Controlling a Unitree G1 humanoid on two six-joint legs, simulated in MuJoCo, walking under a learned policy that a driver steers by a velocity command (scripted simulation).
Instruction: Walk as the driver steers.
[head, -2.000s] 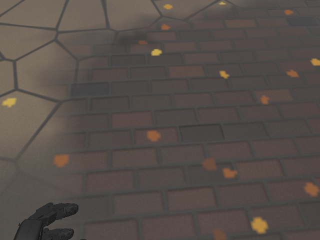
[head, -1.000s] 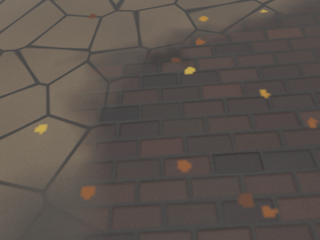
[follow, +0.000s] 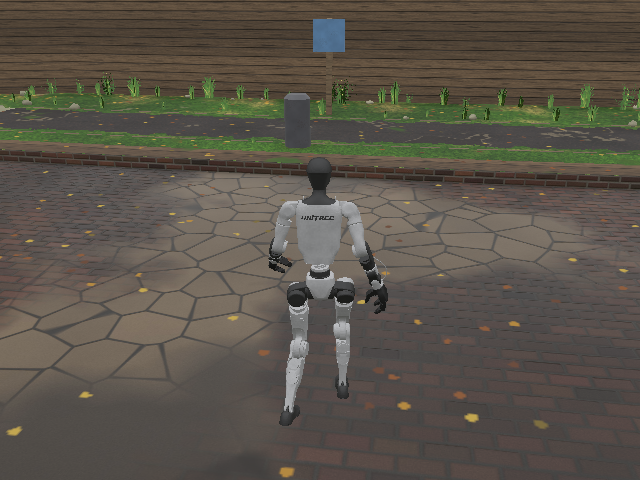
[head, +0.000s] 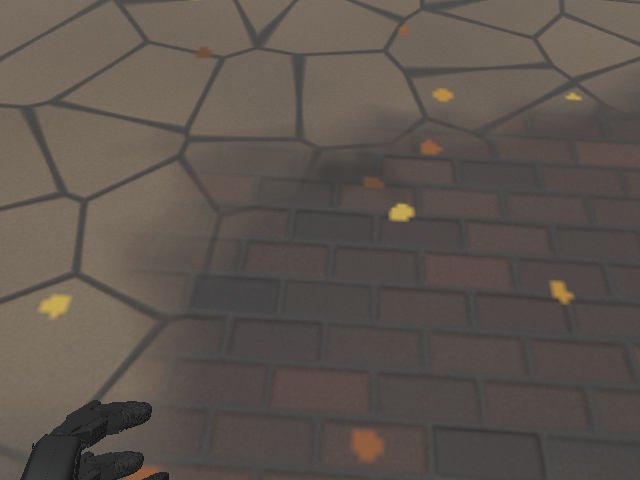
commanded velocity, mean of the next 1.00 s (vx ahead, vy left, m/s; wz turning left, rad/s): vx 0.49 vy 0.00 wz -0.23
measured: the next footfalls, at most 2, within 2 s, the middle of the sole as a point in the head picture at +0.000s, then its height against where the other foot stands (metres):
left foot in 0.40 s outside the picture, level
right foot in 0.92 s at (361, 392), level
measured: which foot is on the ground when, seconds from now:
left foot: up 0.00-0.38, down 0.40-0.94, up 0.96-1.00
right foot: down 0.00-0.40, up 0.42-0.90, down 0.92-1.00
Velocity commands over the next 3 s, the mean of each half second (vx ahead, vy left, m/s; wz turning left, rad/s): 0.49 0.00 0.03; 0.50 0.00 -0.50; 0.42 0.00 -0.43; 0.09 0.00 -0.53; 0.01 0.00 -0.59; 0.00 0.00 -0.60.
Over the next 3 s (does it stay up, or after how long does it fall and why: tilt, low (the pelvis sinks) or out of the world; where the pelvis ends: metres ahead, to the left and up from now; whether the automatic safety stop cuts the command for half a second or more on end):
stays up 0.80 -0.13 0.02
